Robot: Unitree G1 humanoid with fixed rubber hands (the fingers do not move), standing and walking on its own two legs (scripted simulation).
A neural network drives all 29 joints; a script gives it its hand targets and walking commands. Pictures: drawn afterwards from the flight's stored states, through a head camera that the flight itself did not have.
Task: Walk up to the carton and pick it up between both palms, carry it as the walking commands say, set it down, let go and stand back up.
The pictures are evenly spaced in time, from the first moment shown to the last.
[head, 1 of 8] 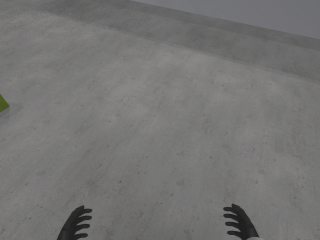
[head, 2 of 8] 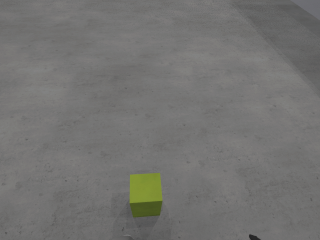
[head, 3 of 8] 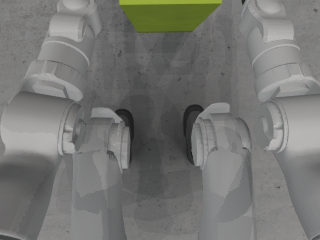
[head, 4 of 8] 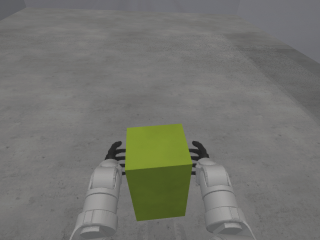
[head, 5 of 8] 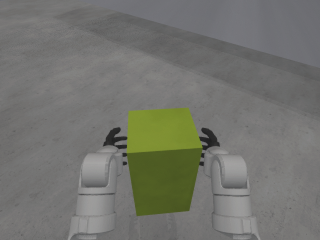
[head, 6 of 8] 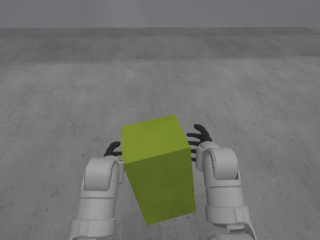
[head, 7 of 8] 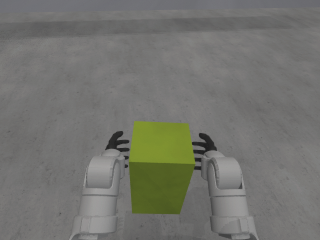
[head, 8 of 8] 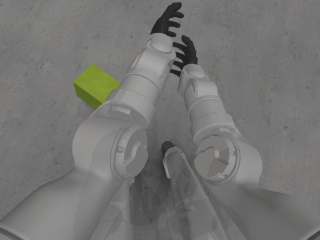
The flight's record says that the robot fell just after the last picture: yes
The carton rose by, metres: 0.67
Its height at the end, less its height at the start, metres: -0.03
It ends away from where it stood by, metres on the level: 3.22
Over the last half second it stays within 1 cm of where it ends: no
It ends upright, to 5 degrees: no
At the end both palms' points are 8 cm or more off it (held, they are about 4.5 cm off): yes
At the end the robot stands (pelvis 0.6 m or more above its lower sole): yes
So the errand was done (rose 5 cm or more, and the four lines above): no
